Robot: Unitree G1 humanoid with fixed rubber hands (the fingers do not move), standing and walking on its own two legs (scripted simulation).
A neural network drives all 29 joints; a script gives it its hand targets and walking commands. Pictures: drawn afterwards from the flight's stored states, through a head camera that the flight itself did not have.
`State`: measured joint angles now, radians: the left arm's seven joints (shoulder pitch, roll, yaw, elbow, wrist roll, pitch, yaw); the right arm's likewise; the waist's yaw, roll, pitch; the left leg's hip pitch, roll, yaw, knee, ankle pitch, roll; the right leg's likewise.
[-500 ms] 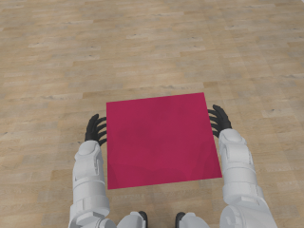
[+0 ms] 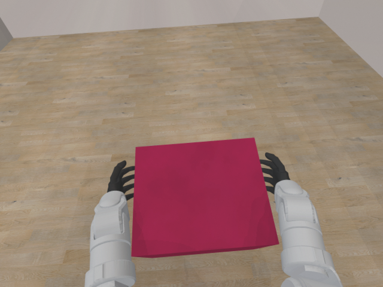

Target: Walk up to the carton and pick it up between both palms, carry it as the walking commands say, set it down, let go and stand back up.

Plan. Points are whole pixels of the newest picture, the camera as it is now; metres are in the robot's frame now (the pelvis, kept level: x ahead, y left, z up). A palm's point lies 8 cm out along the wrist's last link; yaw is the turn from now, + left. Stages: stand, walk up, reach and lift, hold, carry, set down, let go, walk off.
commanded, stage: reach and lift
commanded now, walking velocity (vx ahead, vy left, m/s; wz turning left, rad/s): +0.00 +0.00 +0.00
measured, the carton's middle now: (199, 202) +0.32 +0.03 -0.06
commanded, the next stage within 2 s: hold in 1.46 s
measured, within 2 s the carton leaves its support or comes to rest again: neither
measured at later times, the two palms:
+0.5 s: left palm (112, 194) +0.27 +0.20 +0.05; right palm (286, 187) +0.30 -0.15 +0.05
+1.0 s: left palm (121, 186) +0.29 +0.19 +0.05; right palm (295, 190) +0.30 -0.17 +0.05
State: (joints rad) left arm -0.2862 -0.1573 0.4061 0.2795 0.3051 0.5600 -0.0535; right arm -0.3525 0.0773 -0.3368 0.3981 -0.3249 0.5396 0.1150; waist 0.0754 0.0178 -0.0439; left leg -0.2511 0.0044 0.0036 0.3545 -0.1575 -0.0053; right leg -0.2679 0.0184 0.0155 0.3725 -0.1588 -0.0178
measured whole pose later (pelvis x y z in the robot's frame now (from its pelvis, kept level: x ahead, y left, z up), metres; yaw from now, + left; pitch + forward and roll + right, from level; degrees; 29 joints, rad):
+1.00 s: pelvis +0.01 +0.01 +0.01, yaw +1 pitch -6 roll +0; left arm -0.24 -0.15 0.33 0.19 0.32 0.69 -0.06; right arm -0.25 0.13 -0.31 0.20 -0.32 0.70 0.07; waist 0.00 0.01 0.01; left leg -0.01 0.00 -0.01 0.25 -0.14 0.00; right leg -0.02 0.01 0.01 0.25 -0.14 -0.01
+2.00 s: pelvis +0.00 +0.00 -0.01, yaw -1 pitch +1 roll +1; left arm -0.23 -0.09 0.26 0.14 0.25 0.76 0.01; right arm -0.24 0.12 -0.24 0.15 -0.27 0.75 0.02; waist 0.00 -0.02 -0.12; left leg -0.28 0.00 0.01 0.52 -0.25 0.00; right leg -0.31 0.00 -0.01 0.57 -0.27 -0.01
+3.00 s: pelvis -0.10 -0.18 -0.03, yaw -29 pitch +4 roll -1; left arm -0.17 -0.13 0.20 -0.33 0.15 1.16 0.11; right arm -0.16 0.13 -0.20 -0.29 -0.11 1.14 -0.13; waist 0.00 -0.06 -0.07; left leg -0.43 0.09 0.18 0.71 -0.32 0.05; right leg -0.55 0.11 -0.06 0.83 -0.38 -0.06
